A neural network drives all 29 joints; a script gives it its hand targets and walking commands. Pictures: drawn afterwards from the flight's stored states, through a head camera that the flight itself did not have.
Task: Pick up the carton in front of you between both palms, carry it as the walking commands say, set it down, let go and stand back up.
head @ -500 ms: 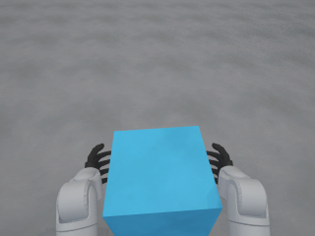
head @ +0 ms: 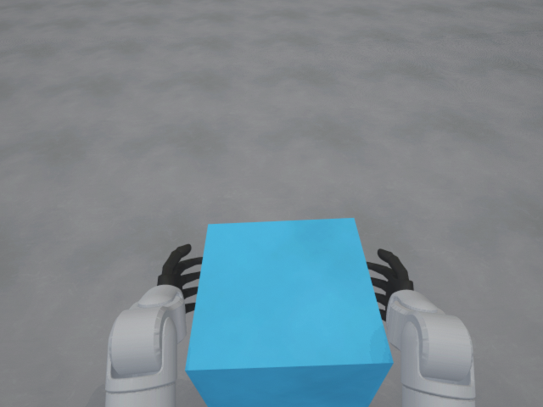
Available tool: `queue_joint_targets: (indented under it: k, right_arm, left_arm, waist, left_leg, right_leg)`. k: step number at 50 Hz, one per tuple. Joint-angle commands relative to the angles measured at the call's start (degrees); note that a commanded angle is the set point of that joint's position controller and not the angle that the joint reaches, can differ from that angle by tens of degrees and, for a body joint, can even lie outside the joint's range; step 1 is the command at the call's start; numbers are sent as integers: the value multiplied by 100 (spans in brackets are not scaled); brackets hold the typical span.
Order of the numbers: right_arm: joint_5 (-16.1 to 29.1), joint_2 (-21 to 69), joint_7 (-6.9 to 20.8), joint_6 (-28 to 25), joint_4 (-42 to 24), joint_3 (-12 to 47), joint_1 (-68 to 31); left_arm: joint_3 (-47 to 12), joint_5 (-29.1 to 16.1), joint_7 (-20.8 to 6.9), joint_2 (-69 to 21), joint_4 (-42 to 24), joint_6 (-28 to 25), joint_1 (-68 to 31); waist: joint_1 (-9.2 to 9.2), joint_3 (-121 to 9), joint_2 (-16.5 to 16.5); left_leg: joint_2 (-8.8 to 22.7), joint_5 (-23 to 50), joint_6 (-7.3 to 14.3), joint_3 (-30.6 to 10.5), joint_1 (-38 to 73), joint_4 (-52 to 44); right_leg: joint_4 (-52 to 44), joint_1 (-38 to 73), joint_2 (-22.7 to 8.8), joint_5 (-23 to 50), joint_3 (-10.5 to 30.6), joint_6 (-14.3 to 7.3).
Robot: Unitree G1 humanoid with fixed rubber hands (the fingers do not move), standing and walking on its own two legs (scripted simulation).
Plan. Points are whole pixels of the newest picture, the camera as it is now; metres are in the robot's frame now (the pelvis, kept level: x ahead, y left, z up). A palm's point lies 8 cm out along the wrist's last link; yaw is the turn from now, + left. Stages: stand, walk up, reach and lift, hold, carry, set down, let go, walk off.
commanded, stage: carry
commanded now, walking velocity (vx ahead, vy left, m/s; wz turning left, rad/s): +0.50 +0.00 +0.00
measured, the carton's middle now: (285, 327) +0.27 +0.00 +0.00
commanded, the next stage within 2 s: none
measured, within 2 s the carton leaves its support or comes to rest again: neither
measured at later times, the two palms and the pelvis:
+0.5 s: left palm (198, 147) +0.62 +0.17 +0.08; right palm (344, 148) +0.60 -0.13 +0.08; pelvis +0.34 +0.03 +0.00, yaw -4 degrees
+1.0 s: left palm (234, 75) +0.95 +0.12 +0.09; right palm (342, 77) +0.95 -0.18 +0.07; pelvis +0.68 -0.03 +0.00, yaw +0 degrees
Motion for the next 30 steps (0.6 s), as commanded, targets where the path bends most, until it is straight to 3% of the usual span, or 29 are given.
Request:
queue_joint_targets:
  k: [1,3,7,11,17,19,20,21,22,23,24,26,27,28,30]
  right_arm:
    - [2482,5427,1546,-155,-596,4397,-3029]
    - [2491,5653,1524,-265,-580,4451,-2908]
    - [2333,5639,1429,-394,-582,4474,-2443]
    - [2338,5388,1379,-331,-779,4475,-2426]
    - [2373,4916,1420,-36,-739,4346,-2457]
    - [2387,4848,1442,26,-650,4275,-2506]
    - [2374,4854,1453,40,-560,4228,-2472]
    - [2366,4832,1472,47,-492,4168,-2441]
    - [2317,4753,1501,32,-397,4093,-2460]
    - [2335,4926,1510,-16,-175,4101,-2355]
    - [2394,5103,1528,-53,-311,4125,-2443]
    - [2477,5473,1550,-160,-443,4196,-2694]
    - [2521,5581,1558,-209,-546,4244,-2798]
    - [2552,5638,1565,-248,-613,4282,-2831]
    - [2578,5637,1593,-296,-680,4297,-2674]
  left_arm:
    - [-4070,-2449,-1524,-5575,-518,-77,-2431]
    - [-4114,-2486,-1527,-5666,-664,-156,-2435]
    - [-4143,-2487,-1579,-5490,-766,-202,-2102]
    - [-4112,-2469,-1572,-5157,-949,-138,-2050]
    - [-3934,-2280,-1478,-4734,-777,97,-1936]
    - [-3924,-2274,-1461,-4673,-730,154,-2001]
    - [-3942,-2290,-1456,-4653,-732,179,-2077]
    - [-3966,-2295,-1450,-4623,-737,198,-2145]
    - [-4029,-2315,-1437,-4663,-817,241,-2306]
    - [-4052,-2320,-1450,-4701,-844,251,-2342]
    - [-4106,-2336,-1459,-4877,-742,206,-2470]
    - [-4213,-2400,-1485,-5298,-736,63,-2591]
    - [-4236,-2426,-1482,-5441,-735,0,-2577]
    - [-4247,-2422,-1466,-5536,-736,-53,-2533]
    - [-4283,-2359,-1416,-5608,-722,-143,-2309]
  waist:
    - [-11,-1901,-569]
    - [-33,-1913,-688]
    - [-3,-1592,-868]
    - [8,-1148,-907]
    - [22,-508,-1083]
    - [-27,-707,-1192]
    - [-127,-1001,-1057]
    - [-224,-1379,-713]
    - [-274,-1924,434]
    - [-241,-2224,1702]
    - [-212,-2056,1219]
    - [-210,-1909,224]
    - [-163,-1843,106]
    - [-141,-1861,189]
    - [-145,-1807,421]
  left_leg:
    - [320,582,236,-379,-2309,1006]
    - [347,981,199,-205,-2017,396]
    - [253,1322,7,166,-2323,-830]
    - [148,1885,-52,485,-2510,-2045]
    - [-72,2395,189,831,-2015,-3198]
    - [-301,2217,272,1044,-1121,-3375]
    - [-564,2114,270,1334,-165,-3641]
    - [-423,1726,291,1103,1123,-3600]
    - [1209,870,910,-1354,2549,-3879]
    - [2089,1194,1488,-3435,3200,-4831]
    - [2009,2063,1476,-2979,3080,-4757]
    - [1678,3104,1115,-1733,2375,-4511]
    - [1548,2905,932,-1334,1994,-4647]
    - [1434,2586,794,-998,1797,-4785]
    - [1308,2354,773,-616,1695,-5003]
  right_leg:
    - [-1599,3222,-1834,1138,2665,-359]
    - [-1833,2860,-1615,723,2028,-175]
    - [-2135,2960,-1461,716,1462,-281]
    - [-2132,3207,-1227,1373,1012,-234]
    - [-1899,3318,-1137,2317,600,-51]
    - [-1226,3262,-1090,3328,389,103]
    - [-373,2996,-897,3558,73,262]
    - [675,2201,-702,2896,63,411]
    - [2479,629,-291,1295,246,701]
    - [3866,-735,445,-1592,674,746]
    - [4619,-1174,147,-1742,1348,582]
    - [4356,-1201,-344,-1234,1533,396]
    - [3906,-1048,-494,-902,1550,385]
    - [3591,-859,-510,-678,1468,415]
    - [3098,-850,-449,-453,1242,501]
